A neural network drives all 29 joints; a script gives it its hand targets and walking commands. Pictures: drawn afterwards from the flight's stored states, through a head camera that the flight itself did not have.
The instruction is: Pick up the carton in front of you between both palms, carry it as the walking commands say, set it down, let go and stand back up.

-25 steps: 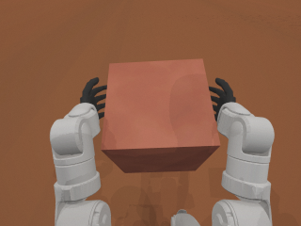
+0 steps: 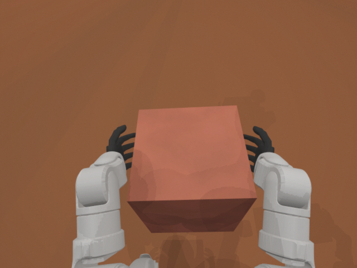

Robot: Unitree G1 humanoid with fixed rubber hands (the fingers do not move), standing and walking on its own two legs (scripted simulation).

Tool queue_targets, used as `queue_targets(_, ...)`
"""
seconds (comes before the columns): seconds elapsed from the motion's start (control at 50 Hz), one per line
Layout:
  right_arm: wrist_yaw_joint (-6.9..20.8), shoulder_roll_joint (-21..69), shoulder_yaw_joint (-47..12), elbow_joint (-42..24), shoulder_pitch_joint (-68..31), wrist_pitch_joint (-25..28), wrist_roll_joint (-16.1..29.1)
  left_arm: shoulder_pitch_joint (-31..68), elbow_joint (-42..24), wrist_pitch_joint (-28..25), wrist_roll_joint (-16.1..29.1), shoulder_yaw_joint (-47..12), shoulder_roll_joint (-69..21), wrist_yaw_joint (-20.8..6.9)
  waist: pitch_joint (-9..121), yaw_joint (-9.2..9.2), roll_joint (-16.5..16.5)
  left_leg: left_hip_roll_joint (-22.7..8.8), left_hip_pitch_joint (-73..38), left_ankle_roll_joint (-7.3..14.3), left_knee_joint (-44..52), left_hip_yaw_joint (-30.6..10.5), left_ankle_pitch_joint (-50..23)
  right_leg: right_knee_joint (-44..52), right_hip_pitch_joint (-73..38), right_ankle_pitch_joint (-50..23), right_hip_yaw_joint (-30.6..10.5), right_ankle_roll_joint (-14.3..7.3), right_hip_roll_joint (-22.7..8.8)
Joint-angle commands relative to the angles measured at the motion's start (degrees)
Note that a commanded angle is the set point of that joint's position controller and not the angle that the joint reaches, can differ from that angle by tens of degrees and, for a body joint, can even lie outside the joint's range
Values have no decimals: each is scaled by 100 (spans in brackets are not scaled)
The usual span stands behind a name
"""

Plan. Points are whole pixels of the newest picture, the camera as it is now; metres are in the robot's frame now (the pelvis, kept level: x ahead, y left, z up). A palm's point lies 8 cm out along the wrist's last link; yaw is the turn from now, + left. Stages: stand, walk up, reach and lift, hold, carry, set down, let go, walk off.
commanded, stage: carry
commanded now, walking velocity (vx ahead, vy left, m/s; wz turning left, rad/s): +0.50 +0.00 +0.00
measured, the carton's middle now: (189, 175) +0.34 +0.00 +0.01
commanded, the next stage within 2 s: none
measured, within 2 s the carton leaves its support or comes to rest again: neither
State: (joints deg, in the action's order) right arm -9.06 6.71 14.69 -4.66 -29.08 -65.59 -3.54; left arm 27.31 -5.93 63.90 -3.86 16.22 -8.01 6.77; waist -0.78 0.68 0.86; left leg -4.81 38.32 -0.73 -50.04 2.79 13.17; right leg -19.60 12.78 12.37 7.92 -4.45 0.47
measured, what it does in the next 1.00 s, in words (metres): walks ahead: left foot, then right foot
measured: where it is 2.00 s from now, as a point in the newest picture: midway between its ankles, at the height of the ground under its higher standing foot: (191, 192)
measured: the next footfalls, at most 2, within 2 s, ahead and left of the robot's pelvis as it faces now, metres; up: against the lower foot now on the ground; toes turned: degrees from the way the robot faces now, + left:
left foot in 0.18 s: +0.31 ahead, +0.12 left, +0.00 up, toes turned +8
right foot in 0.68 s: +0.63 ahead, -0.13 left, +0.00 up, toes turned -8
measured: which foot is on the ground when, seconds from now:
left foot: up 0.00-0.16, down 0.18-0.70, up 0.72-1.00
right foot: down 0.00-0.18, up 0.20-0.66, down 0.68-1.00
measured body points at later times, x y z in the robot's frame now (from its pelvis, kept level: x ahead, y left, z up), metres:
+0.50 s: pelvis +0.33 +0.03 +0.00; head +0.30 +0.04 +0.45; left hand +0.59 +0.17 +0.09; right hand +0.57 -0.13 +0.10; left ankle +0.27 +0.11 -0.75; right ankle +0.43 -0.13 -0.70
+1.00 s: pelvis +0.59 -0.03 +0.00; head +0.59 -0.05 +0.45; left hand +0.84 +0.12 +0.08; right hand +0.85 -0.18 +0.07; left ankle +0.66 +0.09 -0.73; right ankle +0.59 -0.12 -0.75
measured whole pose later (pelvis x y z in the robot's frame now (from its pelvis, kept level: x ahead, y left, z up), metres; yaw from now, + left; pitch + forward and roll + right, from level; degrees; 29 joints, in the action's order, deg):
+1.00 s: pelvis +0.59 -0.03 +0.00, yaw +0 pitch +3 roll +1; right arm -7.4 7.3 2.0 -26.6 -1.3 -68.0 -5.3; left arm 0.4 -26.4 66.2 -3.8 3.4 -7.4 5.6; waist 3.8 1.0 1.7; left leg -4.2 25.1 -1.4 -32.2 7.8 12.1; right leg -21.9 13.3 11.3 12.2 -2.9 -2.5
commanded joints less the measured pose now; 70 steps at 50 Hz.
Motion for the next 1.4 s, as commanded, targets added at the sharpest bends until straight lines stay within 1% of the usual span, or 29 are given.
queue_targets(0.0, 728, 5674, -4451, -596, -3058, 241, 1614, 3052, -663, -16, 1721, -4392, -5307, -728, 2686, 148, -800, 116, 217, -38, 926, 337, -526, 225, -2766, -3278, -921, -455, -1343)
queue_targets(0.1, 910, 5443, -4835, -1372, -1990, 175, 1737, 1782, -1397, 16, 1649, -4781, -5050, -819, 2265, 138, -960, 499, -659, 92, 2515, 830, -1287, -102, -2852, -4345, -355, -169, -1107)
queue_targets(0.14, 954, 5258, -4861, -1602, -1405, 64, 1718, 1124, -1498, 124, 1664, -4832, -5090, -876, 2492, -1, -880, 710, -2271, 236, 3131, 1201, -1522, -1051, -2259, -4732, 26, 73, -1007)
queue_targets(0.16, 990, 5162, -4857, -1681, -1025, 7, 1660, 900, -1568, 183, 1671, -4861, -5023, -909, 2800, -114, -671, 419, -3565, 328, 3017, 940, -1375, -1795, -1472, -3894, 131, 263, -921)
queue_targets(0.18, 1028, 5163, -4798, -1685, -601, -71, 1647, 795, -1668, 267, 1744, -4894, -4925, -939, 3157, -207, 100, -756, -4740, 492, 2678, -495, -1881, -2945, -326, -1786, 165, 459, -810)
queue_targets(0.2, 1065, 5129, -4743, -1624, -458, -76, 1633, 631, -1856, 342, 1794, -4982, -4938, -973, 3396, -205, 1543, -1966, -6220, 1458, 2892, -2724, -1887, -4249, 1807, 784, -124, 608, -43)
queue_targets(0.22, 1113, 5270, -4706, -1646, -103, -99, 1634, 593, -1953, 387, 1851, -5101, -4981, -1017, 3172, -214, 1476, -2009, -6163, 1621, 3250, -2989, -1909, -5140, 2645, 1627, -551, 528, 4)
queue_targets(0.26, 1214, 5633, -4797, -1977, -70, -111, 1710, 578, -2116, 375, 1975, -5256, -5357, -1106, 2745, -215, 393, -1710, -5551, 1308, 3284, -1993, -2513, -5055, 2876, 1141, -834, 383, -505)
queue_targets(0.28, 1252, 5784, -4872, -2189, -137, -99, 1782, 510, -2192, 357, 2028, -5301, -5514, -1142, 2496, -193, 105, -1566, -5019, 1087, 3470, -1605, -2297, -4609, 2705, 873, -814, 411, -671)
queue_targets(0.32, 1301, 5825, -5011, -2539, -248, -93, 1927, 384, -2378, 318, 2043, -5359, -5635, -1156, 2352, -162, 351, -1339, -4461, 879, 3794, -1059, -1654, -3874, 2284, 566, -610, 492, -673)
queue_targets(0.4, 1349, 5329, -5082, -2757, -43, -211, 2071, -35, -2484, 390, 1855, -5283, -5290, -1035, 1884, -147, 635, -1116, -4044, 945, 4228, -468, -927, -2674, 2358, -49, -251, 670, -677)
queue_targets(0.56, 1238, 4470, -4797, -2502, 246, -541, 1891, -203, -2411, 752, 1740, -5021, -4423, -912, 909, -164, 773, -942, -3741, 657, 4200, 215, -1321, -1103, 1868, -1203, 208, 517, -571)
queue_targets(0.6, 1198, 4408, -4755, -2425, 168, -589, 1845, -123, -2341, 800, 1756, -4938, -4296, -918, 824, -161, 836, -972, -3837, 565, 3926, 323, -1578, -890, 1543, -1031, 323, 414, -539)
queue_targets(0.64, 1160, 4356, -4742, -2366, 13, -624, 1811, -168, -2165, 819, 1773, -4836, -4194, -915, 1145, -28, 641, -698, -3550, 376, 2675, 753, -2421, -674, 268, -366, 754, 363, -142)
queue_targets(0.66, 1139, 4310, -4733, -2309, 51, -641, 1784, -217, -2071, 816, 1766, -4778, -4175, -917, 1495, 46, 261, -456, -2947, 173, 1494, 946, -2278, -637, -836, -260, 449, 374, -329)
queue_targets(0.68, 1121, 4307, -4785, -2408, 2, -663, 1793, -196, -1992, 791, 1707, -4713, -4136, -925, 2049, 104, -960, 78, -1654, -199, -247, 937, -1065, -113, -1934, -114, -1871, -183, -1819)
queue_targets(0.7, 1137, 4395, -4873, -2463, -50, -665, 1803, -286, -1874, 748, 1749, -4726, -4307, -947, 2280, 82, -2147, 707, -571, -298, -1464, 586, 1352, 527, -2529, -1358, -3406, -742, -2493)
queue_targets(0.72, 1167, 4658, -4985, -2412, -81, -607, 1851, -348, -1959, 701, 1805, -4740, -4522, -1001, 2298, 40, -1654, 420, -314, -152, -2123, -31, 1684, 331, -2460, -2600, -2958, -751, -2488)
queue_targets(0.74, 1211, 4948, -5041, -2378, -48, -528, 1868, -313, -2005, 620, 1847, -4820, -4835, -1059, 2411, 38, -1208, 187, -365, -23, -2252, -178, 1589, 126, -2159, -3408, -2367, -687, -2360)
queue_targets(0.78, 1282, 5487, -5170, -2369, -11, -346, 1935, -160, -2129, 446, 1922, -4993, -5320, -1174, 2384, -4, -568, -224, -763, 55, -1351, -251, 1096, 214, -1407, -3320, -1426, -318, -2089)
queue_targets(0.82, 1292, 5767, -5242, -2402, 112, -177, 1878, -105, -2283, 316, 2005, -5130, -5550, -1254, 2354, -11, -780, -92, -1289, -1, -251, 75, 873, 387, -1045, -3121, -765, -117, -1828)
queue_targets(0.88, 1248, 5761, -5280, -2526, 414, -20, 1746, -265, -2447, 207, 2074, -5246, -5490, -1322, 2362, -20, -884, 86, -1779, -86, 1065, 333, 685, 364, -901, -3118, -290, -247, -1679)
queue_targets(0.94, 1210, 5517, -5300, -2783, 474, -24, 1719, -443, -2599, 206, 2059, -5272, -5240, -1303, 2328, 7, -1060, 119, -2041, -72, 1673, 532, -120, 221, -843, -2814, -121, -190, -1617)
queue_targets(1.0, 1207, 5173, -5253, -2962, 399, -159, 1783, -385, -2729, 315, 1986, -5234, -4932, -1223, 2029, -35, -803, 56, -2600, -82, 2750, 670, -1322, -135, -484, -1887, 32, 77, -1336)
queue_targets(1.04, 1209, 4781, -5114, -2928, 398, -334, 1800, -453, -2582, 448, 1852, -5113, -4630, -1139, 1980, -29, -420, -518, -3214, -78, 2872, 329, -2086, -579, -93, -1229, 12, 312, -1212)
queue_targets(1.06, 1210, 4549, -5015, -2836, 359, -419, 1781, -447, -2521, 535, 1796, -5068, -4466, -1082, 1934, 7, 36, -912, -3408, 115, 2542, -24, -3476, -773, 200, -786, -9, 472, -1009)
queue_targets(1.1, 1228, 4465, -4828, -2416, 443, -499, 1777, -276, -2548, 720, 1757, -5014, -4216, -1010, 1786, -31, 599, -929, -2915, 314, 2535, -155, -3099, -633, -68, -390, -141, 581, -947)
queue_targets(1.2, 1251, 4651, -4641, -2007, 453, -569, 1750, -201, -2108, 799, 1723, -4993, -4436, -998, 1945, -50, 246, -691, -2967, 234, 2164, 115, -3604, -809, -331, -1656, -162, 614, -1008)
queue_targets(1.38, 1450, 5123, -4994, -2035, 90, -89, 1699, -83, -1894, 311, 1644, -5106, -4898, -1256, 2276, -67, -104, -579, -3104, 270, 1838, 225, -3492, -963, -492, -2160, -161, 595, -973)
